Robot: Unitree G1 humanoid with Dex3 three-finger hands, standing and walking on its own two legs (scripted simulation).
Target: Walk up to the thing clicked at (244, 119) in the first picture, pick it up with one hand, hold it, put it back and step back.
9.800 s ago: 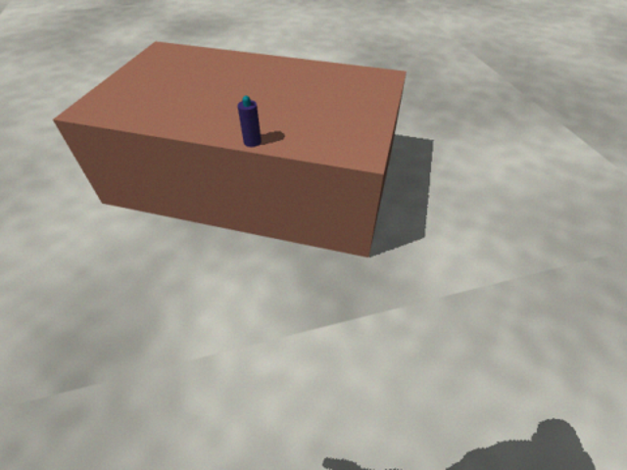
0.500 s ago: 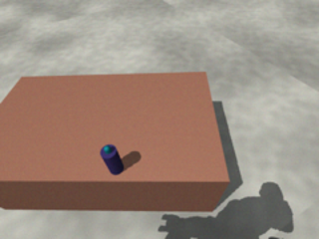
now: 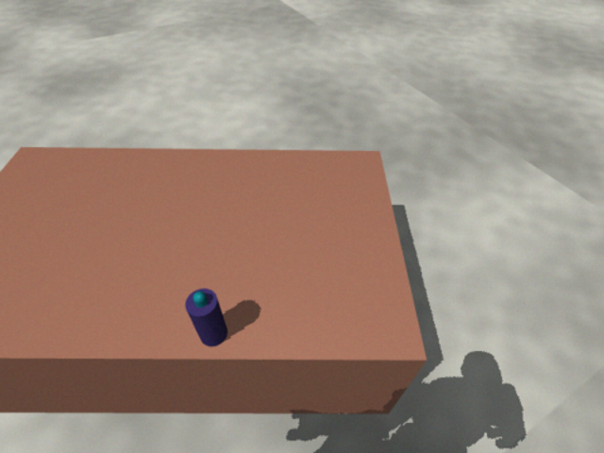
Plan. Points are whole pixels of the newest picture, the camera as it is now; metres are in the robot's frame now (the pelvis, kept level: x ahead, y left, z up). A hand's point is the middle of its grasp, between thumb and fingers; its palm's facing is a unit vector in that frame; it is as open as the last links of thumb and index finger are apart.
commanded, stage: walk up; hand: left
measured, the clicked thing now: (206, 315) +0.43 +0.23 -0.24
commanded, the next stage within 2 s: stand in 0.94 s
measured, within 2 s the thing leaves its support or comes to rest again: neither
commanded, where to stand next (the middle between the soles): +0.06 +0.01 m, yaw +2 degrees
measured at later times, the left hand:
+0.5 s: hand out of the picture +0.09 +0.25 -0.15, palm faces -0.02 -0.94 -0.35, open 7.4 cm
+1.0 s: hand out of the picture +0.09 +0.25 -0.15, palm faces -0.01 -0.94 -0.34, open 7.4 cm
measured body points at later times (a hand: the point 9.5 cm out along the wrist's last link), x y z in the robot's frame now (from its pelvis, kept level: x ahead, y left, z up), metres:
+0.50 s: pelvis +0.01 +0.00 +0.00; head +0.01 +0.00 +0.45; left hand +0.09 +0.30 -0.13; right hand +0.10 -0.30 -0.13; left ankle +0.02 +0.12 -0.75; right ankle -0.01 -0.14 -0.75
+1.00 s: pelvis +0.01 +0.00 +0.00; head +0.02 +0.00 +0.45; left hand +0.09 +0.30 -0.13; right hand +0.10 -0.30 -0.13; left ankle +0.02 +0.12 -0.75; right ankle -0.01 -0.14 -0.75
